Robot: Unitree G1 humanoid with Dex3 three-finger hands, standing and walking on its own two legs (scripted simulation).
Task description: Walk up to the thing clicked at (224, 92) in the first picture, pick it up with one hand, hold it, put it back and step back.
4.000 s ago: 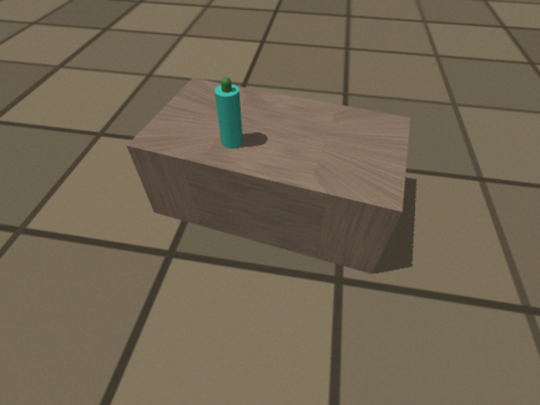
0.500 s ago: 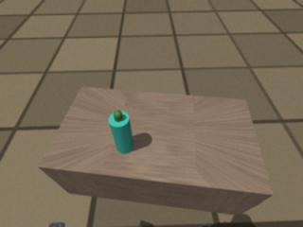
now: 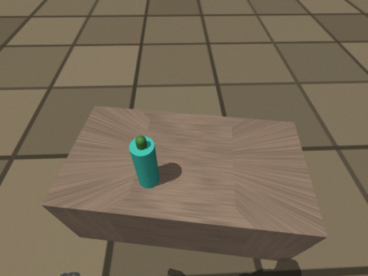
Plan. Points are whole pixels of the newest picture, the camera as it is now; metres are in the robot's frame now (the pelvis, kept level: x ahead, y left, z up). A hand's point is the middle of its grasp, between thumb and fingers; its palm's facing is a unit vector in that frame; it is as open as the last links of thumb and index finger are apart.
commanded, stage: walk up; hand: left
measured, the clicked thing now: (145, 160) +0.52 +0.19 -0.22
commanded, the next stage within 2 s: stand in 0.06 s
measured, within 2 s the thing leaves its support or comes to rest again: neither
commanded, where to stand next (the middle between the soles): +0.04 -0.02 m, yaw +0 degrees
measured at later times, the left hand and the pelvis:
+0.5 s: hand out of the picture +0.08 +0.26 -0.15, palm faces +0.00 -0.94 -0.35, open 7.4 cm; pelvis +0.02 +0.00 +0.00, yaw +1 degrees
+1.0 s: hand out of the picture +0.10 +0.25 -0.15, palm faces +0.00 -0.94 -0.35, open 7.4 cm; pelvis +0.02 -0.01 +0.00, yaw +1 degrees
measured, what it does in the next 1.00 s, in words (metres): stands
